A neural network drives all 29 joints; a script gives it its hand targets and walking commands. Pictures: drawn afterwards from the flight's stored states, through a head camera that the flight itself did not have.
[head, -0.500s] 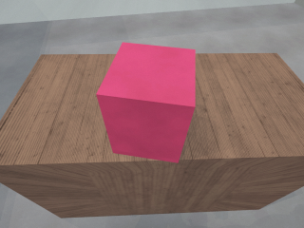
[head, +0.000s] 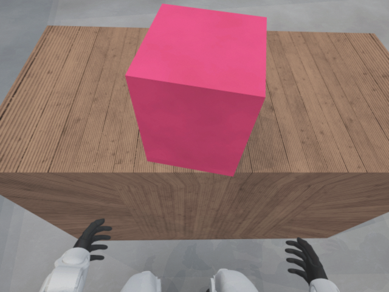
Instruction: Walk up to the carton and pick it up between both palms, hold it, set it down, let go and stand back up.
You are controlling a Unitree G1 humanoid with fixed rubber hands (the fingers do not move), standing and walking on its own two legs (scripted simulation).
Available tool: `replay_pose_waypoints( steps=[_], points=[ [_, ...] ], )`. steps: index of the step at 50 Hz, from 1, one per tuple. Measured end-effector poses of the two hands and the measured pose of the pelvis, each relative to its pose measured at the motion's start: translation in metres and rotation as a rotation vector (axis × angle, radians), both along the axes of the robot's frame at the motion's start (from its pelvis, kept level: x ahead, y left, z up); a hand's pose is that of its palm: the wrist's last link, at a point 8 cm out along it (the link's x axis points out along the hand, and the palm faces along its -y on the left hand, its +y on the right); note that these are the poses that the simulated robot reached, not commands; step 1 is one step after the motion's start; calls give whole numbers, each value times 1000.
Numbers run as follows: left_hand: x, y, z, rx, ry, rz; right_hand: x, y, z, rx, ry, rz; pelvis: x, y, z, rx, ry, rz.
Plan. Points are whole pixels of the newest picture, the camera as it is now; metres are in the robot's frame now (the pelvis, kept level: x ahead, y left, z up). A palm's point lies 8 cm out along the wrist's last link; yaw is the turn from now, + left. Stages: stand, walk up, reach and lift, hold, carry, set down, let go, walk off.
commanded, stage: reach and lift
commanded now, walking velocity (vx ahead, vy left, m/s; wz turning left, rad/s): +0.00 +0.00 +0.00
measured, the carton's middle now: (200, 97) +0.47 -0.02 +0.11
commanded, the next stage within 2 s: none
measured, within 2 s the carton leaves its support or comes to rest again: neither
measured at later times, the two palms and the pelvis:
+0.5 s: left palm (58, 278) +0.15 +0.24 -0.02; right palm out of the picture +0.09 -0.21 -0.02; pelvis -0.02 +0.02 +0.04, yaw -3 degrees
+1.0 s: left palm (58, 250) +0.19 +0.22 +0.04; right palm (311, 264) +0.16 -0.19 +0.04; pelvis -0.01 +0.01 +0.04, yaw -2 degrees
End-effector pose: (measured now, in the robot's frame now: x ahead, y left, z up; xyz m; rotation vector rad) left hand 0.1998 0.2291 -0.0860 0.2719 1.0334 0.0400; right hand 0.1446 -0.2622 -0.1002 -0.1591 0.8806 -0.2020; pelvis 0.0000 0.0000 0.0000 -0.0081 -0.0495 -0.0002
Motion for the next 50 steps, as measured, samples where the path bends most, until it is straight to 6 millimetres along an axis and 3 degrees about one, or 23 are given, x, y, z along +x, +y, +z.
replay_pose_waypoints(
  steps=[3,8,14,22,35,50],
  points=[
    [-3,-10,17,-17,-60,-20,6,7,21,-5,-71,9,-4,0,9,5,-40,2],
    [-32,-14,27,-48,-52,4,-10,18,46,-11,-96,5,-7,0,25,14,-58,-12],
    [-55,0,33,-49,-81,40,-39,35,56,7,-86,-24,-14,4,33,16,-72,-28],
    [-53,9,54,-59,-188,30,-55,51,68,44,-133,-61,-22,12,36,14,-82,-49],
    [-34,-3,87,-131,-351,23,-22,50,108,46,-289,-67,-26,19,38,14,-99,-53],
    [-14,-8,122,-196,-488,25,11,71,143,94,-395,-100,-12,14,40,11,-52,-37]
  ],
)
